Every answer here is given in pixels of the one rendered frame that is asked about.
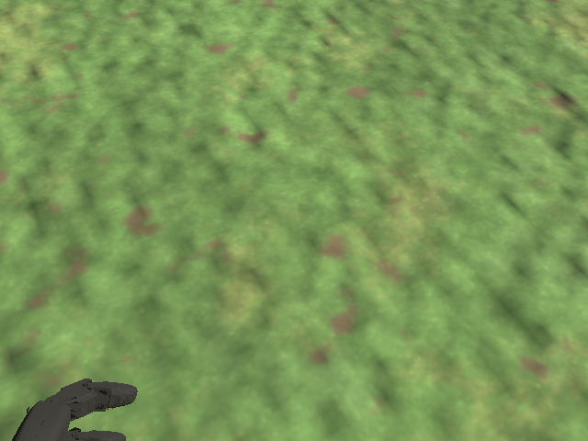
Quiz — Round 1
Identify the robot left hand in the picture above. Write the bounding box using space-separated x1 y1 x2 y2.
12 379 138 441

